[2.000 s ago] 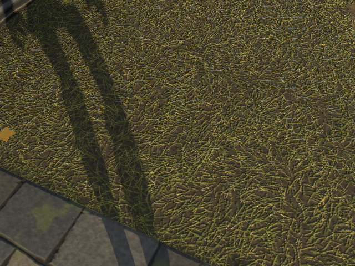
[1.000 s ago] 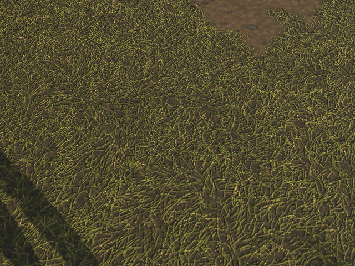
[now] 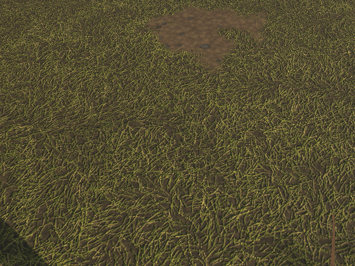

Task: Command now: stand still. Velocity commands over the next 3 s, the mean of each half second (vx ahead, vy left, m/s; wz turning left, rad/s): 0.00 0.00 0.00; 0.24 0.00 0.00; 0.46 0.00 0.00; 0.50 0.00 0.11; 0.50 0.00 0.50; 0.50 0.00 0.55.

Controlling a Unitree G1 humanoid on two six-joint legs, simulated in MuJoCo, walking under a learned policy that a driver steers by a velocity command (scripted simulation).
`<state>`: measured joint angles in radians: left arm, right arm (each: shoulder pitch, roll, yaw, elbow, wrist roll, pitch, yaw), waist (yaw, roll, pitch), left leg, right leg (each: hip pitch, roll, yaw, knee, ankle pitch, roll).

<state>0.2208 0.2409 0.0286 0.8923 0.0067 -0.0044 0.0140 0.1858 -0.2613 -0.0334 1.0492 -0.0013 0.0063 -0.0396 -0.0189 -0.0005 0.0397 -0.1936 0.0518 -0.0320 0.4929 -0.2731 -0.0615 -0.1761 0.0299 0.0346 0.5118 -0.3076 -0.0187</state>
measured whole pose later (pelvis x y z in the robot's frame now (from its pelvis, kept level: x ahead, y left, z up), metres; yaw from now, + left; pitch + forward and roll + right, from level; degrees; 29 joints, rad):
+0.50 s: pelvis -0.01 +0.01 +0.00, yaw +0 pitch -2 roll +0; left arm 0.26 0.22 0.01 1.01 0.00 0.00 0.03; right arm 0.23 -0.22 -0.02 1.11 0.00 0.01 -0.05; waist -0.01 0.00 0.04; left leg -0.21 0.04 -0.03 0.50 -0.27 -0.05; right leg -0.18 0.02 0.03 0.51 -0.30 -0.01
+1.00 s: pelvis +0.09 +0.05 +0.01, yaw +1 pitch +1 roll -1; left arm 0.18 0.27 0.05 0.94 -0.03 -0.09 -0.01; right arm 0.49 -0.18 -0.01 1.09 0.00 -0.10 0.01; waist -0.05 -0.03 -0.01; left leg -0.01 -0.02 0.03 0.27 -0.28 0.04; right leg -0.56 -0.07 -0.01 0.99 -0.20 -0.06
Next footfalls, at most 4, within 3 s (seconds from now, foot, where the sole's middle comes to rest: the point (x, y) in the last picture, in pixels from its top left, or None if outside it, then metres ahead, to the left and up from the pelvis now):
1.24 right None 0.42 -0.10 -0.79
1.76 left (157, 211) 0.76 0.11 -0.81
2.22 right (206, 171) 0.96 -0.12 -0.81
2.74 left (132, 145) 1.13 0.24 -0.81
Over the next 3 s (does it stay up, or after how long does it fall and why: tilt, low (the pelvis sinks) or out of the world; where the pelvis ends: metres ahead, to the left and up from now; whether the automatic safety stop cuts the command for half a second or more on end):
stays up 1.13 0.16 -0.03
